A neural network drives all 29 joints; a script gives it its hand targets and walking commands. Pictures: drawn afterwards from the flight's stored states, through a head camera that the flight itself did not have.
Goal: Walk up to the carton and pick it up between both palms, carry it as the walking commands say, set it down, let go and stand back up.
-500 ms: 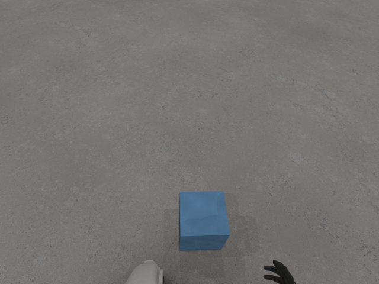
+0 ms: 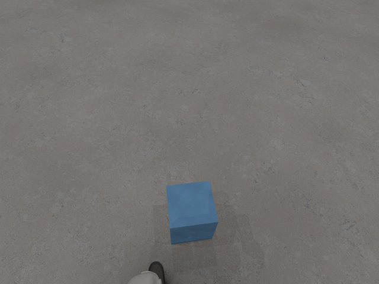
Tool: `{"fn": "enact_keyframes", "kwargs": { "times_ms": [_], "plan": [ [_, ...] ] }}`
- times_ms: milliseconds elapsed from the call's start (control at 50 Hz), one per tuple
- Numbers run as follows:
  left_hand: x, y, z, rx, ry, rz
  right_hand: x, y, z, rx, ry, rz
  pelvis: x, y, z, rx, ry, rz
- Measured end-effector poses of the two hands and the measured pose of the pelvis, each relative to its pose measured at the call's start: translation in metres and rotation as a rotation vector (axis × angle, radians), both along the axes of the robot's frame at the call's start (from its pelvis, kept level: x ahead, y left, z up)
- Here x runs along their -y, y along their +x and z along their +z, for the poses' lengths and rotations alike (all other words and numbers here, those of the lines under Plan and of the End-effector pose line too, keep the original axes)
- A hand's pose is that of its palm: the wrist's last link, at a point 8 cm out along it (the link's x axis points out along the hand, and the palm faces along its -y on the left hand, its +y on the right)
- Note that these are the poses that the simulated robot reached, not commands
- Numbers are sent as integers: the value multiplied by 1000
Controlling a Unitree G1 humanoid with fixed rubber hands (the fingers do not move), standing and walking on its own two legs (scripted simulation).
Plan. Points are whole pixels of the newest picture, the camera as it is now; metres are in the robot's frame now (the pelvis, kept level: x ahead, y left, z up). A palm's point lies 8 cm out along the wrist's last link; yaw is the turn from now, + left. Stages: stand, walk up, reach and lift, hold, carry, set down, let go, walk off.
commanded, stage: walk up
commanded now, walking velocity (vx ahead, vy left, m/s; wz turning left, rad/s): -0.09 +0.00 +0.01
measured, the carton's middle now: (189, 213) +0.50 -0.02 -0.63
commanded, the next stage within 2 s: none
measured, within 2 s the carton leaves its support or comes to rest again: neither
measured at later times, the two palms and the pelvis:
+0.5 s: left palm out of the picture -0.13 +0.21 -0.08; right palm out of the picture -0.08 -0.28 -0.13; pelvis -0.06 -0.03 +0.03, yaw +2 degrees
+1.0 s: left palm out of the picture -0.01 +0.28 -0.14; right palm out of the picture -0.10 -0.17 -0.07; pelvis -0.01 +0.05 +0.04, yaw +4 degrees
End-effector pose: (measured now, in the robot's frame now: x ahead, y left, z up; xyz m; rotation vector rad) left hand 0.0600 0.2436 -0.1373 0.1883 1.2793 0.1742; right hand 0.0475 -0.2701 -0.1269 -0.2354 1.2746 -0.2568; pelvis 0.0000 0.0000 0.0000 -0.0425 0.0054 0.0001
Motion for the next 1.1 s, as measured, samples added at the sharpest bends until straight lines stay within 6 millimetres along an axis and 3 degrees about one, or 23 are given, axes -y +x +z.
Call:
{"fn": "enact_keyframes", "kwargs": {
  "times_ms": [60, 120, 160, 200, 300, 420, 520, 620, 700, 760, 840, 900, 1000, 1100],
  "plan": [
    [12, -50, 5, -33, 35, 27, 13, -10, -14, 19, 42, -1, 17, -20, -4, 5, 27, 2],
    [28, -109, 21, -114, 41, 60, 12, -26, -8, 8, 108, -12, 29, -31, 11, 9, 75, -10],
    [38, -134, 31, -154, 40, 62, 12, -40, -4, 0, 138, -11, 36, -37, 20, 14, 97, -15],
    [45, -144, 38, -151, 41, 64, 15, -59, -3, -29, 153, -19, 41, -42, 25, 15, 104, -13],
    [50, -145, 51, -84, 72, 92, 22, -111, -6, -133, 181, -33, 46, -50, 31, 11, 120, -2],
    [42, -168, 58, -86, 97, 137, 22, -132, -6, -175, 187, -21, 41, -57, 32, 13, 124, 14],
    [36, -194, 55, -113, 72, 178, 2, -117, -3, -162, 181, 28, 27, -60, 31, 12, 112, 32],
    [25, -221, 43, -174, 13, 222, -32, -67, 4, -54, 164, 102, 2, -61, 28, 8, 88, 42],
    [5, -232, 19, -241, -43, 248, -64, -30, 8, 59, 123, 133, -24, -55, 16, 10, 49, 51],
    [-14, -214, 1, -256, -80, 198, -79, -36, 12, 79, 76, 106, -39, -49, 10, 18, 24, 47],
    [-32, -139, 2, -104, -133, 130, -83, -85, 34, -63, 32, 44, -48, -37, 27, 10, -35, 60],
    [-37, -99, 5, -42, -163, 103, -88, -113, 46, -153, 20, 17, -54, -27, 33, 2, -59, 67],
    [-36, -69, 2, -76, -179, 73, -101, -143, 56, -244, 36, -46, -54, -7, 36, -9, -68, 65],
    [-30, -35, 0, -94, -156, 52, -114, -154, 54, -310, 76, -87, -44, 12, 33, -15, -52, 58]
  ]
}}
